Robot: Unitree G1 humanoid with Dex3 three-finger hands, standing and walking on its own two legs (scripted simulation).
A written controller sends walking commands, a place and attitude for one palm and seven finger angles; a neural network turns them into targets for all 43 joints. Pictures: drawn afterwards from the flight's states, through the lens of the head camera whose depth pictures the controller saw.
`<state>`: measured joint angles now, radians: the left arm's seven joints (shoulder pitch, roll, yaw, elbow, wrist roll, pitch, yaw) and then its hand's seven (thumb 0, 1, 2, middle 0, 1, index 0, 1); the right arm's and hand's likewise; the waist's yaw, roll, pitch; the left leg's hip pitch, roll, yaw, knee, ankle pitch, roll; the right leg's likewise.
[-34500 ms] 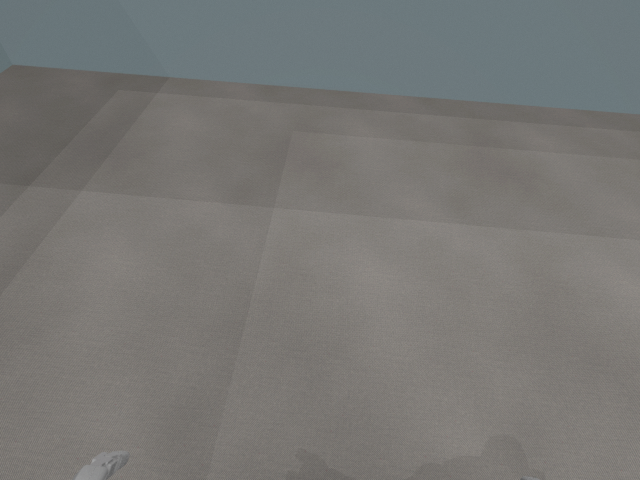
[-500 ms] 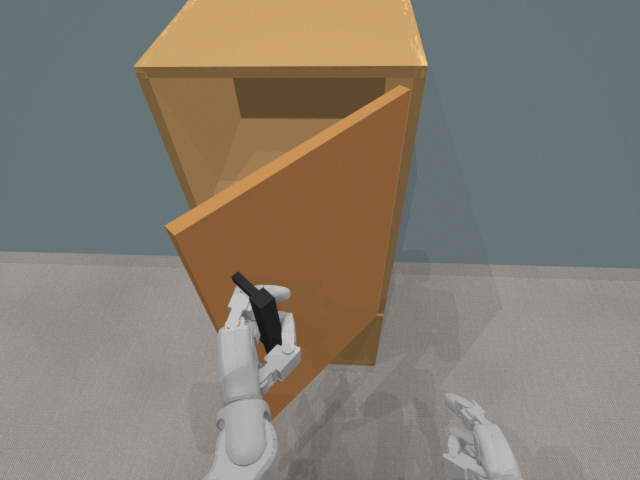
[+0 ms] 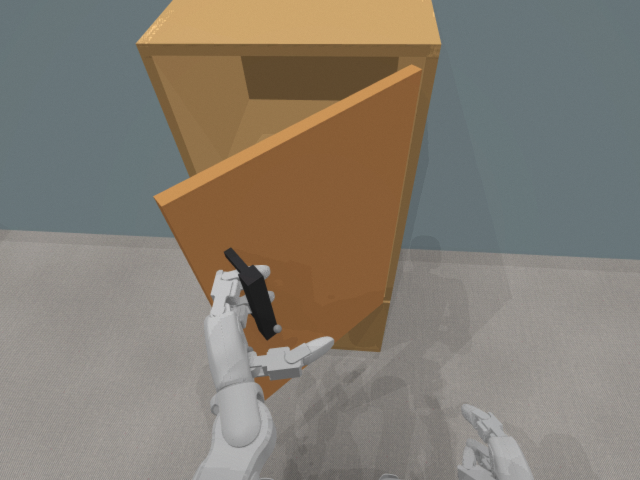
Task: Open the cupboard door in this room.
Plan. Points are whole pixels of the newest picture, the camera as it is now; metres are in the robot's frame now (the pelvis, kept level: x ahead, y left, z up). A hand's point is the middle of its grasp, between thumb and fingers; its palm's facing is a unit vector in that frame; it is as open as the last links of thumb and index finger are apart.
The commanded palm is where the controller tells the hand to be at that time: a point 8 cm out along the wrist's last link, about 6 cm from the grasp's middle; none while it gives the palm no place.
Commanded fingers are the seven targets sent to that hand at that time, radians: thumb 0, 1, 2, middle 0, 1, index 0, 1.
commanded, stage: open thumb and fingers to let go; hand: left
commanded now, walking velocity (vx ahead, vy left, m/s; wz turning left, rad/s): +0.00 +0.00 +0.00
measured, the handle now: (251, 295) +0.33 +0.10 +0.05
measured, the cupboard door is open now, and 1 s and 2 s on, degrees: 45 51 50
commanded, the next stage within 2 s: slide the hand sideways off the handle in 0.34 s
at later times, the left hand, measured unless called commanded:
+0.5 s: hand (272, 332) +0.28 +0.07 +0.06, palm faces +0.18 -0.98 -0.04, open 15.6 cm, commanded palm +0.24 +0.10 +0.06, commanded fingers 0.00 -0.50 0.30 -0.15 -0.30 -0.15 -0.30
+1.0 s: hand (261, 384) +0.22 +0.07 +0.06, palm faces -0.15 -0.99 -0.01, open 16.1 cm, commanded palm +0.19 +0.14 +0.06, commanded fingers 0.00 -0.50 0.30 -0.15 -0.30 -0.15 -0.30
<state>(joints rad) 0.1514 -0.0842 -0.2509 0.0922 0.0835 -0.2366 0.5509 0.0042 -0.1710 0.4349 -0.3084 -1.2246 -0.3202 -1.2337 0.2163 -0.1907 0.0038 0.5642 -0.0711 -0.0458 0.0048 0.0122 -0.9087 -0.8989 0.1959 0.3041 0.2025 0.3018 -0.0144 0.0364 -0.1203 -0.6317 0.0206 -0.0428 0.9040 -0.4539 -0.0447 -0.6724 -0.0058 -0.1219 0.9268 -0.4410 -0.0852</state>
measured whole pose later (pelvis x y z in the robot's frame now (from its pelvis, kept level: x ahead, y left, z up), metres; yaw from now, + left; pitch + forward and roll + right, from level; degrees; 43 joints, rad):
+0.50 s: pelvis -0.01 +0.03 +0.00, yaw -1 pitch +10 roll +0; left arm 0.10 -0.07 -0.31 0.10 0.11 -0.20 0.51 -0.01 -0.50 0.30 -0.27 -0.46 -0.23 -0.51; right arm 0.19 -0.18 0.02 0.54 -0.06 -0.05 0.03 0.01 -0.91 -0.90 0.20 0.30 0.20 0.30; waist -0.01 0.03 -0.11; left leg -0.65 0.01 -0.02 0.96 -0.48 -0.01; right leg -0.69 -0.02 -0.10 0.95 -0.44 -0.05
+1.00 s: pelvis -0.01 +0.04 -0.01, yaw -2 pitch +9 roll +0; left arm 0.33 0.05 -0.32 -0.13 0.04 -0.25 0.14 -0.01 -0.50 0.30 -0.19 -0.32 -0.19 -0.33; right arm 0.27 -0.20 0.04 0.41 -0.02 -0.05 0.01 0.01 -0.91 -0.90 0.20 0.30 0.20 0.30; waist -0.01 0.02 -0.10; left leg -0.67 0.00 0.02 1.01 -0.50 0.01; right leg -0.72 -0.02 -0.06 1.00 -0.45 -0.03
